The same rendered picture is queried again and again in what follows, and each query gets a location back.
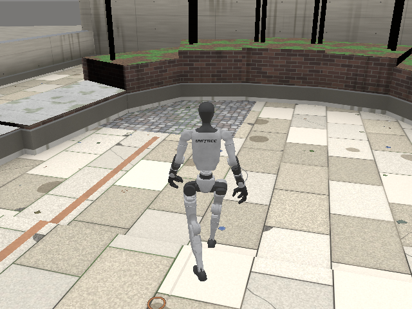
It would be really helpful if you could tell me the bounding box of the robot left hand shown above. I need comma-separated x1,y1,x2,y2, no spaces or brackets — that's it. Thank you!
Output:
168,175,183,188

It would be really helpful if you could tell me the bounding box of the robot left forearm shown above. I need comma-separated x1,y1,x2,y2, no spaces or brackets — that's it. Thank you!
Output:
169,154,181,178

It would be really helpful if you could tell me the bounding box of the left robot upper arm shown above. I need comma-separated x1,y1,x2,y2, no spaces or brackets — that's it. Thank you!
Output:
174,129,193,165

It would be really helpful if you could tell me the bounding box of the robot right forearm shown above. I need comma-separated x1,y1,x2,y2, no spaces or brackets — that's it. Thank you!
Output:
231,156,245,188

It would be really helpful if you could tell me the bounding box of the robot torso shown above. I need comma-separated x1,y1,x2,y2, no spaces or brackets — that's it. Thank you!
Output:
191,127,221,193

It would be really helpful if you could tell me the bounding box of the right robot thigh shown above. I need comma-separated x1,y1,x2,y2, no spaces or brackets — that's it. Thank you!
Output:
211,179,227,215

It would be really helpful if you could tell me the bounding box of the right robot upper arm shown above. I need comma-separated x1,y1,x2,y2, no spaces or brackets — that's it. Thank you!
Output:
220,130,238,167

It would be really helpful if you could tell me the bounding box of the robot right hand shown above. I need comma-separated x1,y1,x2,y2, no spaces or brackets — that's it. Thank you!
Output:
232,186,248,204

